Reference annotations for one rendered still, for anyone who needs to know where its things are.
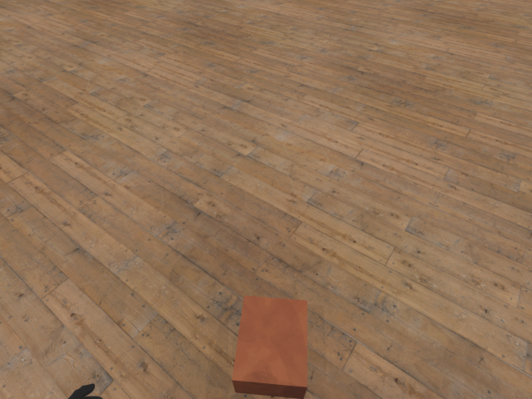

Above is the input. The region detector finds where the carton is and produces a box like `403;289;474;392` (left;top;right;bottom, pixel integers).
232;296;308;399

